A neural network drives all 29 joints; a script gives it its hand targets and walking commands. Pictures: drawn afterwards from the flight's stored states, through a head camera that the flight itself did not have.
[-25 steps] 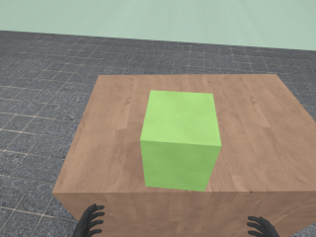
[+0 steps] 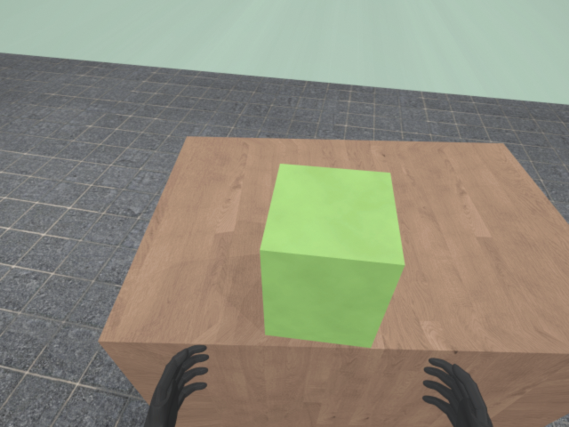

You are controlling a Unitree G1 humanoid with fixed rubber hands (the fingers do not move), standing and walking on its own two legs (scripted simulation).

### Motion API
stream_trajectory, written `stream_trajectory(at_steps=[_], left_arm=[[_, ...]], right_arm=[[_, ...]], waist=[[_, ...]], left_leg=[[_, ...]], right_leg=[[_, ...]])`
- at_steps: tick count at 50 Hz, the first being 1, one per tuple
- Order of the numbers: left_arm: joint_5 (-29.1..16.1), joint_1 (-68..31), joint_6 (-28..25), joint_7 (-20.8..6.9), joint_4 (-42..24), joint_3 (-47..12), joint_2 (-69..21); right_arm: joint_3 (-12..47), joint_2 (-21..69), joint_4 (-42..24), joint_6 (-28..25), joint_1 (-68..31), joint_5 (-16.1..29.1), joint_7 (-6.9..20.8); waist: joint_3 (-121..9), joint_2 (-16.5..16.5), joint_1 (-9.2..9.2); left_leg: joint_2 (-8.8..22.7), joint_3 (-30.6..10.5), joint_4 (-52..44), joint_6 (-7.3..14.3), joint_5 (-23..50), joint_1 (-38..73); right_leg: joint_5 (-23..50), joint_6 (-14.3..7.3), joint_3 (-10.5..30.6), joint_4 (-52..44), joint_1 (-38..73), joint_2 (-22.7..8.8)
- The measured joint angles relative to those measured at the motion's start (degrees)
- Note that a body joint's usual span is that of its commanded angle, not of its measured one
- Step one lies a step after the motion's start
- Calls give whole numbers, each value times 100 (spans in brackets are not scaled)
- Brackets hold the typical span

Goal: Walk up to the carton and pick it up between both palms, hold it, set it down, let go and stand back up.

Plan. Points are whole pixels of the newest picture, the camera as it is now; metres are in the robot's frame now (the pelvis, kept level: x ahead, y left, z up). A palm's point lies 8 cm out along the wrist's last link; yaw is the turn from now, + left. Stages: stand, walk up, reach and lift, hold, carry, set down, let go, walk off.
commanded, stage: reach and lift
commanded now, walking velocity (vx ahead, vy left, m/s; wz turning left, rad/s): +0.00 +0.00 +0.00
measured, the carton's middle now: (325, 256) +0.43 -0.03 -0.02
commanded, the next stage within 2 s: none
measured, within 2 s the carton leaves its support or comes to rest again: neither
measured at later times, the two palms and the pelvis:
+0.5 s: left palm (169, 354) +0.22 +0.19 +0.03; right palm (475, 368) +0.22 -0.21 +0.03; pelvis +0.00 -0.01 +0.00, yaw +0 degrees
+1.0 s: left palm (182, 282) +0.29 +0.18 +0.08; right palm (481, 303) +0.29 -0.22 +0.08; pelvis +0.00 -0.01 +0.00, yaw +0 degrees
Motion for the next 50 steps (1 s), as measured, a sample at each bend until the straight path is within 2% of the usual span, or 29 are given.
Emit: stream_trajectory(at_steps=[5,11,20,26,35,43,50], left_arm=[[-29,-101,-57,-25,-60,35,-8],[-130,-273,213,-26,-178,58,82],[-379,-698,1097,-94,-646,239,225],[-275,-987,1752,-217,-1094,416,200],[-215,-1379,2460,-344,-1558,727,160],[-287,-2007,2919,-345,-1508,954,187],[-240,-2513,3403,-431,-1705,1065,181]], right_arm=[[88,46,-187,-10,3,40,-122],[93,17,-304,262,-194,29,-226],[-18,-69,-846,1097,-724,119,-401],[-40,-112,-1319,1558,-906,205,-543],[-13,-259,-1886,2071,-1033,316,-649],[-59,-434,-1920,2429,-1741,457,-739],[51,-610,-1666,2654,-2447,652,-848]], waist=[[18,-1,11],[-3,-14,38],[-67,14,0],[-30,55,-69],[19,84,-109],[81,88,-95],[96,65,-203]], left_leg=[[20,-14,43,-12,-23,17],[31,-8,34,-33,-8,-4],[31,-29,-116,-48,81,7],[19,-41,-268,-53,148,93],[55,11,-383,-80,180,124],[68,63,-387,-85,218,-48],[77,-4,-317,-95,201,-109]], right_leg=[[-29,-16,-12,43,21,19],[-39,-34,-5,88,-31,31],[21,-54,-27,-29,-23,35],[56,-49,-41,-134,45,27],[71,-78,7,-181,22,67],[97,-80,60,-128,-198,84],[108,-81,-4,-144,-195,88]])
